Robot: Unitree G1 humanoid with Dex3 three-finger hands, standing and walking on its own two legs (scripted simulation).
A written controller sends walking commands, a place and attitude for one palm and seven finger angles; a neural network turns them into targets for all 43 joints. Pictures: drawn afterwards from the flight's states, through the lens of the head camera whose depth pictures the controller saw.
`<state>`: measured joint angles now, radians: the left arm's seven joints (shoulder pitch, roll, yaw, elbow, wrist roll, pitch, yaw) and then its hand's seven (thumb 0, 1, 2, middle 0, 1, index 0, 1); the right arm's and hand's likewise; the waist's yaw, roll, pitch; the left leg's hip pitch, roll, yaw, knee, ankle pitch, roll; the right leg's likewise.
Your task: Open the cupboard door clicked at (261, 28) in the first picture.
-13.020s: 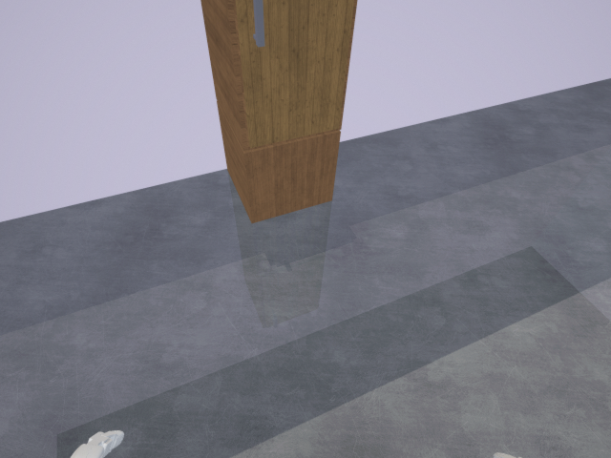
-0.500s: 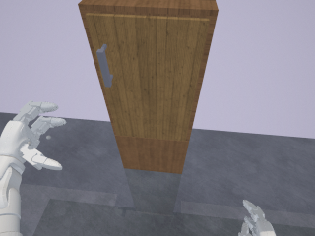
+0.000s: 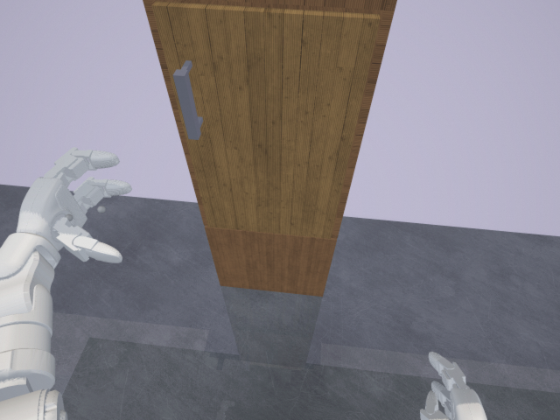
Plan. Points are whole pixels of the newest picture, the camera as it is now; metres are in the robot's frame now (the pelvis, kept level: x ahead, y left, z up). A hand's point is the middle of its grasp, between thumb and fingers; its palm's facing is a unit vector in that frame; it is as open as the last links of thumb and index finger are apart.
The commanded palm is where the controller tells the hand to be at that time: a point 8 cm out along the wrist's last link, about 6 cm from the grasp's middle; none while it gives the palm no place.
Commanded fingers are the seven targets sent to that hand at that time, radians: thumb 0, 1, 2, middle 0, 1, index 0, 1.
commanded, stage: move the hooked fingers beside the handle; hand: left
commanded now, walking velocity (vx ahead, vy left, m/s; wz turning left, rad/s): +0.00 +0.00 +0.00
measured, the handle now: (191, 101) +0.62 +0.22 +0.11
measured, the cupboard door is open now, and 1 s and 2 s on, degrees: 0 0 0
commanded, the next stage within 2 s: none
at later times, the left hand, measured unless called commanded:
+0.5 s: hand (118, 165) +0.43 +0.28 +0.12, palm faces -0.03 -1.00 +0.01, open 14.0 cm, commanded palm +0.41 +0.33 +0.12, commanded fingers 0.00 -0.50 0.30 -0.30 -1.20 -0.30 -1.20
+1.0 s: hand (133, 133) +0.50 +0.28 +0.12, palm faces -0.04 -1.00 +0.00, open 14.0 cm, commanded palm +0.50 +0.33 +0.11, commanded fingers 0.00 -0.50 0.30 -0.30 -1.20 -0.30 -1.20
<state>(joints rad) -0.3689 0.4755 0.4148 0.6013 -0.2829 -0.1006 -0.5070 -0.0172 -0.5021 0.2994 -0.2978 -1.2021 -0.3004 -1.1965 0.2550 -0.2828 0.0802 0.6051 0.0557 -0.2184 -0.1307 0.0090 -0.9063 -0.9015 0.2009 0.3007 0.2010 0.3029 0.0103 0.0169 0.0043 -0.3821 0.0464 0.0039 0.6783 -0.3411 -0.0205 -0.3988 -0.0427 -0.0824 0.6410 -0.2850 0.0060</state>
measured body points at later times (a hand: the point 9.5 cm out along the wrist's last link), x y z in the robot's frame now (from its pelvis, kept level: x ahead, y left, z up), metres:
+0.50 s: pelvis +0.00 +0.01 -0.01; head +0.07 +0.02 +0.44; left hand +0.42 +0.33 +0.13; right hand +0.08 -0.27 -0.11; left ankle +0.01 +0.13 -0.72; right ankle +0.03 -0.13 -0.72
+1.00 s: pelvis +0.01 +0.02 -0.02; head +0.12 +0.04 +0.42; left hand +0.50 +0.33 +0.13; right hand +0.01 -0.26 -0.12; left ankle +0.01 +0.13 -0.72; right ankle +0.03 -0.13 -0.72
